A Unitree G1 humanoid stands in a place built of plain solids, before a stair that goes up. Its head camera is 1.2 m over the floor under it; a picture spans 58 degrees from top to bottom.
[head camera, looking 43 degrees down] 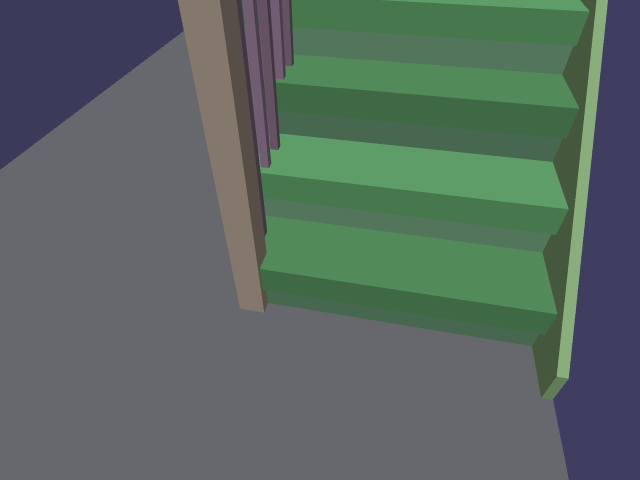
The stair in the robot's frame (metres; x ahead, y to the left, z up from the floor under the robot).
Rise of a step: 0.20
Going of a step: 0.23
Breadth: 0.97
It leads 12 degrees to the right of straight ahead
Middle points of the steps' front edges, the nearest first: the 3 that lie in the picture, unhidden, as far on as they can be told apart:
0.85 -0.24 0.20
1.08 -0.24 0.41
1.30 -0.29 0.61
